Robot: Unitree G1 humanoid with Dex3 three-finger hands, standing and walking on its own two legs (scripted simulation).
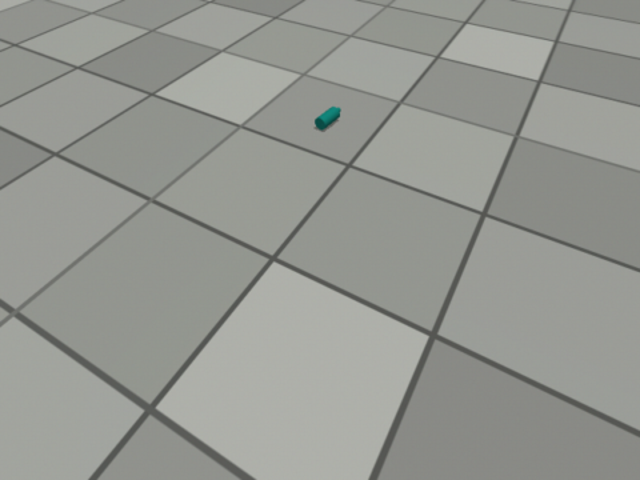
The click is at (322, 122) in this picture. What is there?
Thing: lying bottle
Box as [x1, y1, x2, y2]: [315, 107, 340, 129]
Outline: 340,109 338,107 331,107 315,119 316,126 320,129 323,129 339,116
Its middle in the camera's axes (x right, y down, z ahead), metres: +0.06 -0.70 +2.17
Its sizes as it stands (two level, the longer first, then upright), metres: 0.179 0.071 0.071
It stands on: the floor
